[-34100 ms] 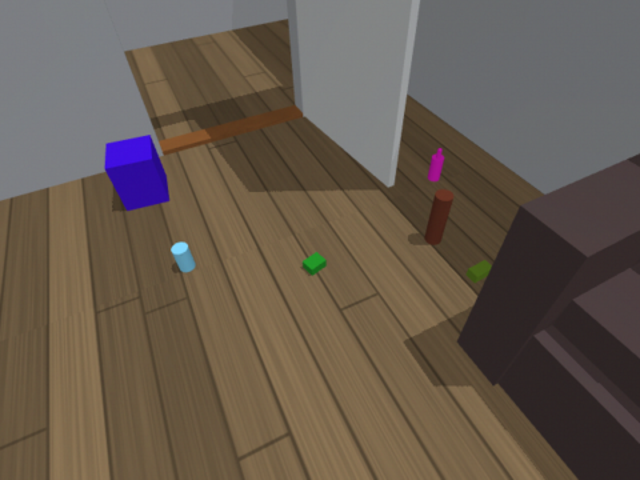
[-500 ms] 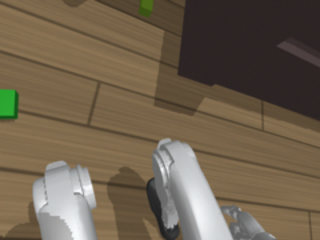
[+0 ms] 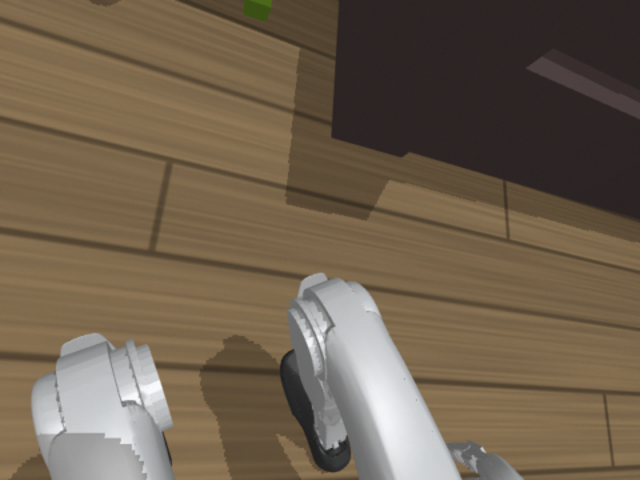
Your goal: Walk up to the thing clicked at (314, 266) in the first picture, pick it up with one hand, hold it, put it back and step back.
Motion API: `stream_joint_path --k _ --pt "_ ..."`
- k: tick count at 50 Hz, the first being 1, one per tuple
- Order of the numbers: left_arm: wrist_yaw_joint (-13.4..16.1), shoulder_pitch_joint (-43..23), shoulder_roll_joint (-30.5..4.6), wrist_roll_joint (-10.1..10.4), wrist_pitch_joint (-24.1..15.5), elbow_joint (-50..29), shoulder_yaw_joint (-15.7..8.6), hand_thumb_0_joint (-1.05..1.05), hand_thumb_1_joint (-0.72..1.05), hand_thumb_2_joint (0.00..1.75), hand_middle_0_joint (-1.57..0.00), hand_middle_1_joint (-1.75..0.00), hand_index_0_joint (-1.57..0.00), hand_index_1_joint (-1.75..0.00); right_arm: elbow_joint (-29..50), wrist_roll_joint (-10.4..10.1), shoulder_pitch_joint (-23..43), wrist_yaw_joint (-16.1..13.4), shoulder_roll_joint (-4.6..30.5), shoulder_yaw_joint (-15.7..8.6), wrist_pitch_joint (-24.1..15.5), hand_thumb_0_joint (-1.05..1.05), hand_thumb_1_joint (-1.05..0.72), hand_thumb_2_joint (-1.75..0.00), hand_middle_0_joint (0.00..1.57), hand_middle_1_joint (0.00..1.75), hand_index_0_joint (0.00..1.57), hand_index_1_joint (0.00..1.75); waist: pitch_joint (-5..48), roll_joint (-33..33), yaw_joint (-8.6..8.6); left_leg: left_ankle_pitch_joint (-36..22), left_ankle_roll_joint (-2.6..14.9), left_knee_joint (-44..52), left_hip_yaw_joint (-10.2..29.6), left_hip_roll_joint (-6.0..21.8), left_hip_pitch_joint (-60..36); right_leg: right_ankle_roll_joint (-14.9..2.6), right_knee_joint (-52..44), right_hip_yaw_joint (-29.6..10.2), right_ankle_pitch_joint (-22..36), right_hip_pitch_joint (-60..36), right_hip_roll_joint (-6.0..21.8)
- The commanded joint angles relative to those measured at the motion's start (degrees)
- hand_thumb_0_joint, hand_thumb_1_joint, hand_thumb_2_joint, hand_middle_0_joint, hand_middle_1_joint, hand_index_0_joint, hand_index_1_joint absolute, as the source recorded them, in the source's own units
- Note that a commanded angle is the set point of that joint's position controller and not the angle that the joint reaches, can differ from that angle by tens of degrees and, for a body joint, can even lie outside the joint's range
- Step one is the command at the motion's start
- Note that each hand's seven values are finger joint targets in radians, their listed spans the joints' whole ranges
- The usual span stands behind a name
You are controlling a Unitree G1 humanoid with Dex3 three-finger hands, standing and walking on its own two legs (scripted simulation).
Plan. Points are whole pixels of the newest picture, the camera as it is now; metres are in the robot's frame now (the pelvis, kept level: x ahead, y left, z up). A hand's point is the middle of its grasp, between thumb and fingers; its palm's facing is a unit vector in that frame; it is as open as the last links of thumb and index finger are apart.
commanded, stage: approach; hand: left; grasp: from above
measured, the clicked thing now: out of the picture +0.50 +0.34 -0.30
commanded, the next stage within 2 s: rest palm in 0.34 s
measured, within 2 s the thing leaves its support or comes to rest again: neither
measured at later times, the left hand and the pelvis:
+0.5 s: hand out of the picture +0.47 +0.36 -0.17, palm faces -0.42 -0.04 -0.91, open 13.4 cm; pelvis +0.00 +0.00 +0.00, yaw +0 degrees
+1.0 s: hand out of the picture +0.46 +0.34 -0.21, palm faces -0.50 -0.05 -0.86, open 13.9 cm; pelvis +0.00 +0.00 +0.00, yaw -1 degrees
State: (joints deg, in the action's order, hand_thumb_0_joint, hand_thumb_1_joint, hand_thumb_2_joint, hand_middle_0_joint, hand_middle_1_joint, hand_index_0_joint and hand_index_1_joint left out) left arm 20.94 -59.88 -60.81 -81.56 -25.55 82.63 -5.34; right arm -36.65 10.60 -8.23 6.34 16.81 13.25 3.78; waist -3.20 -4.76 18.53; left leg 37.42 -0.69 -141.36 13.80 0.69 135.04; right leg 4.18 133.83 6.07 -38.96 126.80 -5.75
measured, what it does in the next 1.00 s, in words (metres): stands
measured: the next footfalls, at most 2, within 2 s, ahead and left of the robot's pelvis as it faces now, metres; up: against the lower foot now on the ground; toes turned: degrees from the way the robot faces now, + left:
none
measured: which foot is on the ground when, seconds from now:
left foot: down 0.00-1.00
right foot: down 0.00-1.00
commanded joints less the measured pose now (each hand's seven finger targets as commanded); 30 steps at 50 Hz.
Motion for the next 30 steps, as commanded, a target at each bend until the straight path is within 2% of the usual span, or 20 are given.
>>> stream_joint_path --k 1,2,4,6,7,10,11,13,14,15,16,20,22,23,25,28,29,30 --pt "0.8 -18.2 -13.9 3.1 3.9 -6.7 -0.2 0.0 -0.46 0.95 -0.06 -1.11 -0.1 -1.07 -0.2 -0.7 -10.2 -1.1 16.1 -5.6 -1.4 0.0 -0.92 -0.9 0.2 0.3 0.2 0.3 35.5 28.6 0.89 -6.9 2.04 14.8 -6.6 0.9 -32.6 -5.43 -13.0 6.3 11.1 -12.7 -0.1" --pt "-0.3 -17.6 -13.5 3.5 4.6 -5.4 0.5 0.0 -0.47 0.95 -0.06 -1.11 -0.1 -1.07 -0.3 -1.0 -10.1 -1.2 16.1 -5.8 -1.5 0.0 -0.92 -0.9 0.2 0.3 0.2 0.3 34.8 27.1 0.65 -6.6 2.28 14.6 -6.8 0.9 -31.8 -5.34 -13.4 6.0 10.9 -12.3 -0.1" --pt "-2.7 -17.4 -12.3 4.9 5.1 -4.6 2.0 0.0 -0.45 0.94 -0.07 -1.13 -0.11 -1.08 -0.1 -1.3 -10.2 -1.2 16.1 -5.7 -1.6 0.0 -0.93 -0.9 0.2 0.3 0.2 0.3 34.1 24.7 1.56 -5.7 2.53 14.4 -6.7 0.8 -29.8 -5.08 -14.2 5.8 10.6 -13.9 -0.1" --pt "-5.1 -15.9 -11.2 6.5 4.7 -3.7 3.1 0.0 -0.44 0.94 -0.07 -1.13 -0.11 -1.08 -0.1 -1.5 -9.8 -1.4 16.3 -5.9 -1.4 0.0 -0.93 -0.9 0.2 0.3 0.2 0.3 32.9 21.9 1.18 -4.1 2.51 14.4 -6.7 0.7 -27.6 -5.22 -14.5 5.7 9.2 -14.1 0.0" --pt "-6.1 -15.3 -11.0 7.0 3.9 -3.7 3.6 0.0 -0.44 0.95 -0.07 -1.14 -0.12 -1.09 0.0 -1.3 -9.5 -1.5 16.2 -5.6 -1.1 0.0 -0.93 -0.9 0.2 0.3 0.2 0.3 33.1 21.3 1.56 -4.0 2.5 14.4 -6.4 0.7 -27.4 -5.11 -14.6 5.9 9.0 -15.1 0.0" --pt "-7.8 -14.4 -15.7 7.6 0.7 -6.5 0.9 0.0 -0.42 0.93 -0.07 -1.14 -0.13 -1.09 0.9 -0.9 -9.3 -1.7 17.0 -5.1 -0.3 0.0 -0.93 -0.9 0.2 0.3 0.2 0.3 34.8 21.7 0.03 -7.7 2.12 13.6 -6.2 0.6 -30.1 -5.27 -14.6 5.9 10.7 -17.8 0.1" --pt "-7.9 -14.8 -16.3 7.7 -0.6 -7.9 0.2 0.0 -0.42 0.92 -0.07 -1.14 -0.13 -1.08 1.1 -0.7 -9.0 -1.8 17.4 -4.9 0.1 0.0 -0.93 -0.9 0.2 0.3 0.2 0.3 36.2 22.6 -0.37 -9.3 1.86 13.5 -5.9 0.8 -31.9 -5.43 -14.5 6.1 11.6 -18.2 -0.1" --pt "-7.3 -15.8 -17.1 7.8 -3.2 -10.5 -1.2 0.0 -0.41 0.92 -0.07 -1.14 -0.13 -1.08 1.6 -0.1 -8.7 -1.7 17.8 -4.3 0.8 0.0 -0.93 -0.9 0.2 0.3 0.2 0.3 37.7 23.9 -0.28 -11.7 1.61 12.8 -5.4 0.9 -34.7 -5.66 -14.3 6.6 12.5 -18.1 -0.3" --pt "-6.5 -14.9 -16.9 7.4 -4.0 -10.2 -1.7 0.0 -0.42 0.93 -0.07 -1.14 -0.12 -1.09 1.2 0.1 -8.5 -1.6 18.2 -4.2 1.1 0.0 -0.93 -0.9 0.2 0.3 0.2 0.3 37.4 25.0 -0.24 -13.9 1.44 12.7 -5.0 0.9 -37.0 -5.78 -13.7 6.9 13.5 -17.4 -0.2" --pt "-5.5 -16.2 -17.9 7.0 -5.2 -12.2 -2.3 0.0 -0.43 0.93 -0.07 -1.13 -0.12 -1.07 1.4 0.4 -8.2 -1.5 17.7 -3.7 1.4 0.0 -0.93 -0.9 0.2 0.3 0.2 0.3 39.6 27.7 -0.41 -14.8 1.3 12.9 -5.2 1.1 -38.5 -5.67 -13.1 6.8 14.3 -18.4 -0.4" --pt "-4.4 -16.4 -18.7 6.5 -5.9 -12.5 -3.1 0.0 -0.43 0.94 -0.07 -1.13 -0.12 -1.08 1.3 0.6 -7.6 -1.5 18.3 -3.9 1.6 0.0 -0.93 -0.9 0.2 0.3 0.2 0.3 39.3 28.3 -0.46 -15.1 1.21 12.5 -4.9 0.9 -38.7 -5.96 -12.7 7.0 14.3 -17.1 -0.4" --pt "0.3 -16.2 -20.6 3.8 -6.5 -13.7 -5.2 0.0 -0.44 1.02 -0.09 -1.13 -0.11 -1.1 1.1 1.1 -6.0 -1.2 17.8 -4.5 1.9 0.0 -0.92 -0.9 0.2 0.3 0.2 0.3 40.4 32.0 -1.09 -15.1 1.15 12.9 -5.5 1.2 -40.8 -5.9 -11.3 6.9 14.5 -15.6 -0.4" --pt "2.2 -17.8 -19.7 2.9 -5.3 -15.0 -4.8 0.0 -0.44 1.06 -0.09 -1.15 -0.11 -1.12 0.9 1.0 -5.7 -1.1 16.7 -5.2 1.5 0.0 -0.92 -0.9 0.2 0.3 0.2 0.3 41.5 33.4 -1.28 -13.7 1.3 13.6 -5.9 1.4 -41.3 -5.77 -11.2 6.5 14.0 -14.3 -0.5" --pt "2.9 -17.9 -19.2 2.6 -4.3 -14.0 -4.7 0.0 -0.49 0.98 -0.06 -1.08 -0.1 -1.04 0.5 0.9 -5.9 -1.0 16.4 -5.4 1.2 0.0 -0.93 -0.9 0.2 0.3 0.2 0.3 41.1 34.1 -1.25 -12.9 1.46 13.8 -6.5 1.2 -40.4 -5.62 -11.7 6.1 14.0 -14.5 -0.4" --pt "3.8 -17.4 -16.0 2.2 -1.9 -9.9 -3.1 0.0 -0.5 0.95 -0.06 -1.04 -0.08 -1.01 -0.6 0.8 -6.7 -1.0 16.2 -5.8 0.7 0.0 -0.92 -0.9 0.2 0.3 0.2 0.3 37.9 31.7 -0.31 -11.3 1.69 13.8 -6.7 1.1 -37.3 -5.46 -11.8 6.6 13.3 -12.4 -0.3" --pt "3.4 -17.8 -10.1 2.1 1.2 -3.2 1.6 0.0 -0.49 0.95 -0.06 -1.05 -0.08 -1.02 -1.4 0.2 -8.0 -0.9 15.8 -5.7 -0.6 0.0 -0.92 -0.9 0.2 0.3 0.2 0.3 33.0 27.6 2.01 -7.7 1.89 14.1 -6.0 1.0 -33.2 -5.63 -12.3 7.3 11.1 -10.0 -0.3" --pt "3.0 -18.0 -9.9 2.0 2.2 -2.4 2.1 0.0 -0.49 0.95 -0.06 -1.05 -0.08 -1.03 -1.5 0.0 -8.5 -0.9 16.1 -5.9 -1.0 0.0 -0.92 -0.9 0.2 0.3 0.2 0.3 32.3 25.7 2.15 -7.2 2.0 14.2 -5.9 1.0 -32.5 -5.53 -12.4 7.4 10.8 -9.8 -0.2" --pt "2.5 -18.8 -9.9 2.8 2.8 -1.7 2.6 0.0 -0.48 0.95 -0.06 -1.05 -0.09 -1.02 -1.4 -0.1 -8.5 -1.0 16.5 -5.8 -1.2 0.0 -0.91 -0.9 0.2 0.3 0.2 0.3 32.6 25.8 2.43 -7.1 1.96 14.1 -5.9 1.0 -32.4 -5.44 -12.4 7.4 11.0 -10.3 -0.2"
